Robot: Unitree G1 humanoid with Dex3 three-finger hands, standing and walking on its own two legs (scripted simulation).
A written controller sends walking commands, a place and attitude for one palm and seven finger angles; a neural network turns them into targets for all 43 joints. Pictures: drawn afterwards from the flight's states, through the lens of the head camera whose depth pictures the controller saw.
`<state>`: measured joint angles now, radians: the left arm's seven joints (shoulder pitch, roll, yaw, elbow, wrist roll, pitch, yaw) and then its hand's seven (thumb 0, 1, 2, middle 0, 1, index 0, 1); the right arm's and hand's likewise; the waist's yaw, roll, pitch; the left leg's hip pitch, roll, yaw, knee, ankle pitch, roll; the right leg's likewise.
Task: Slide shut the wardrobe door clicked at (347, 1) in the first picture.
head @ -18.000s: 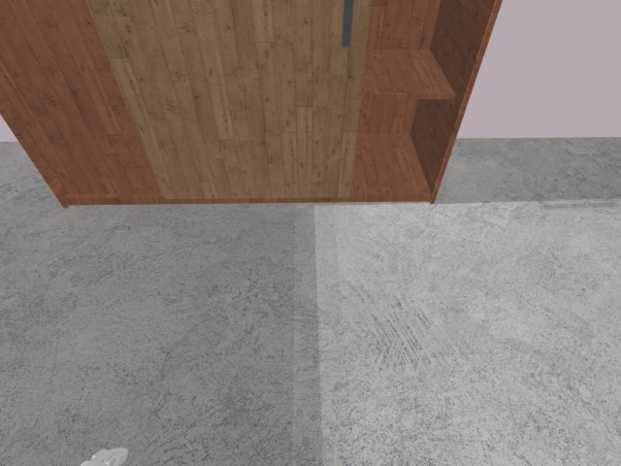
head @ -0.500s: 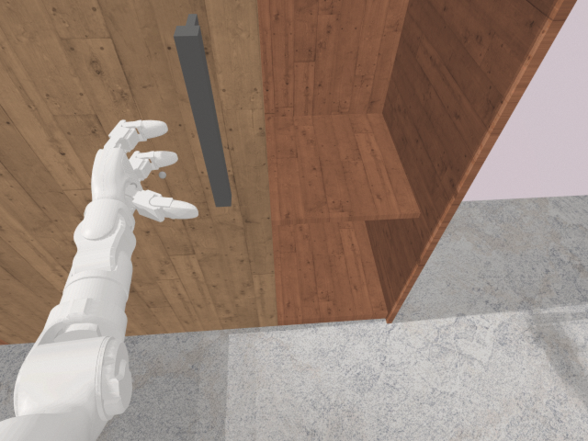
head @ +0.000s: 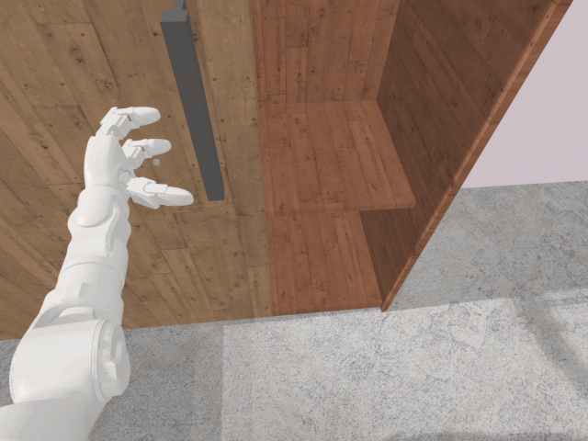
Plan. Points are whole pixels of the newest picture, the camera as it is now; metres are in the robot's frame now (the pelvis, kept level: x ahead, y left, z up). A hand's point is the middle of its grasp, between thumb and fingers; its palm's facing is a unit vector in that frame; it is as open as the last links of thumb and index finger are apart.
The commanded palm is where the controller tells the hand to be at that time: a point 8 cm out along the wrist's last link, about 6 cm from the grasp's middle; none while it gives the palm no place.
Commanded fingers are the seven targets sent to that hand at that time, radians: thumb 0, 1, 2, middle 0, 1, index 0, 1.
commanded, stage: feel for the door with the fingertips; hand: left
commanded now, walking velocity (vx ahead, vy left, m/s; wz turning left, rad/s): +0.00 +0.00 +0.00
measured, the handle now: (201, 116) +0.52 +0.11 +0.15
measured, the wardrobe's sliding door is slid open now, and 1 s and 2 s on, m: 0.39 0.39 0.39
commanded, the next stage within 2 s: slide the fingers in behind the handle in 0.84 s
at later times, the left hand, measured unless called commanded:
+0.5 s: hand (185, 158) +0.47 +0.14 +0.12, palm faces +0.08 -1.00 +0.01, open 14.0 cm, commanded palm +0.44 +0.19 +0.12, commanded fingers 0.00 -0.50 0.30 -0.30 -1.20 -0.30 -1.20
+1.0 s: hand (179, 151) +0.48 +0.14 +0.13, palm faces +0.08 -1.00 +0.00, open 13.6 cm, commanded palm +0.46 +0.19 +0.12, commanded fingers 0.00 -0.50 0.30 -0.30 -1.20 -0.30 -1.20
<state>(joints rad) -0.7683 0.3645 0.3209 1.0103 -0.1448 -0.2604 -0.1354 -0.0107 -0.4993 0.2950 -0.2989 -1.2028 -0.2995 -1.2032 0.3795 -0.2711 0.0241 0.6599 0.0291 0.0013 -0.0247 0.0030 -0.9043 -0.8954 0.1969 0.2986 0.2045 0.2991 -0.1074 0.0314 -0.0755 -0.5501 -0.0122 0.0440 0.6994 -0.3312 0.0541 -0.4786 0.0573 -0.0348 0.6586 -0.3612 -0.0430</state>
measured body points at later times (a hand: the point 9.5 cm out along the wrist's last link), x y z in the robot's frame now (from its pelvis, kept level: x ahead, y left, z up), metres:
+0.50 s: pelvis +0.01 -0.01 +0.00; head +0.05 -0.01 +0.45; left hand +0.46 +0.19 +0.12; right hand +0.06 -0.26 -0.12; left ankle +0.01 +0.08 -0.72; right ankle -0.03 -0.09 -0.72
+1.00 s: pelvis +0.00 -0.02 +0.00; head +0.06 -0.02 +0.44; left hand +0.47 +0.20 +0.13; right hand +0.02 -0.28 -0.12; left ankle +0.01 +0.08 -0.72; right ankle -0.03 -0.09 -0.72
